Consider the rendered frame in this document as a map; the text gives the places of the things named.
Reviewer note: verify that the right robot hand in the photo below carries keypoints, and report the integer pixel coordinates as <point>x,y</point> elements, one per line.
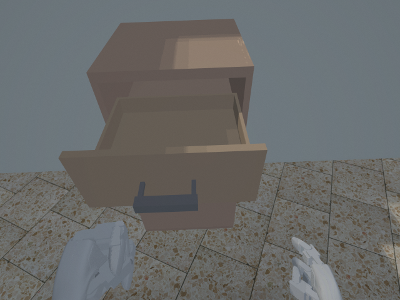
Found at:
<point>318,280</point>

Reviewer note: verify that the handle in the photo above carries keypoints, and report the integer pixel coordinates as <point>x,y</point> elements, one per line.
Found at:
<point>166,203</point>

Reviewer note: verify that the drawer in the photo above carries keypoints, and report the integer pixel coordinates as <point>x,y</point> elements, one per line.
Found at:
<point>167,141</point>

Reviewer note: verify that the left robot hand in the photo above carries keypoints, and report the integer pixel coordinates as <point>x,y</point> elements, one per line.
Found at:
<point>106,249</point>

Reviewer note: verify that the cabinet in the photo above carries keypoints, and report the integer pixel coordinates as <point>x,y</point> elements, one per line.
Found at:
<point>166,58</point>

